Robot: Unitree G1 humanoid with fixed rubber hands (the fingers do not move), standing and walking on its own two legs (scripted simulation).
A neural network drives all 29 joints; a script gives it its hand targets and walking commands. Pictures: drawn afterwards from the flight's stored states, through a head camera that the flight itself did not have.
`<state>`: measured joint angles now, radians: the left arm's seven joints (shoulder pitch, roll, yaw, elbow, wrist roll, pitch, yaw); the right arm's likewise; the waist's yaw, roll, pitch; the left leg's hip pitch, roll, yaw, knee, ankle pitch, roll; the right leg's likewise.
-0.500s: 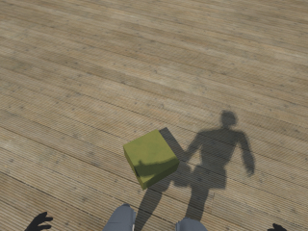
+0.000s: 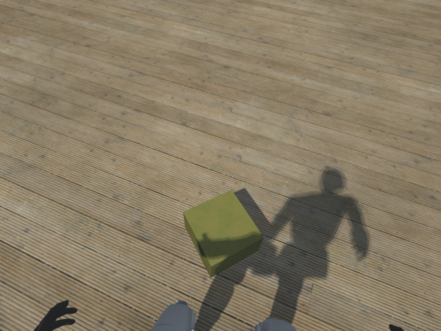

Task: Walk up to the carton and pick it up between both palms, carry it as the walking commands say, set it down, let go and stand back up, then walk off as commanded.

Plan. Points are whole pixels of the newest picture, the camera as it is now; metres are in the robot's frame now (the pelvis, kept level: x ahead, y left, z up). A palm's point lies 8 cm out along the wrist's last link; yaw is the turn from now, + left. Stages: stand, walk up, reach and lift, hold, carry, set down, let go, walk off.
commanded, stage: walk up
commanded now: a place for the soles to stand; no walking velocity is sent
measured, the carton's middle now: (221, 231) +0.57 +0.00 -0.64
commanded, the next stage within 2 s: none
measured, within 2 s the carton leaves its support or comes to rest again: neither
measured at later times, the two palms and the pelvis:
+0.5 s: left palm out of the picture +0.08 +0.31 -0.09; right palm out of the picture +0.09 -0.33 -0.08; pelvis -0.01 -0.01 +0.00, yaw +1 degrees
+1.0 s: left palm out of the picture +0.08 +0.31 -0.08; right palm out of the picture +0.09 -0.34 -0.08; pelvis -0.01 -0.02 +0.00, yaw +2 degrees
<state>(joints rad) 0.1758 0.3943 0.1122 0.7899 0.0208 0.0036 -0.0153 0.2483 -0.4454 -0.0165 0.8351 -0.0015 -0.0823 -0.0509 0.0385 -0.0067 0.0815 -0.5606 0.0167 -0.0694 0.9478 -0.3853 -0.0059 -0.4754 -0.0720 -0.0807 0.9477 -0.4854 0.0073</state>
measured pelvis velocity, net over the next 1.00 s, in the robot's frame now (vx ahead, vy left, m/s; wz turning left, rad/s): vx -0.01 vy -0.02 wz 0.03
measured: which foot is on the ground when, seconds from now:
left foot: down 0.00-1.00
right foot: down 0.00-1.00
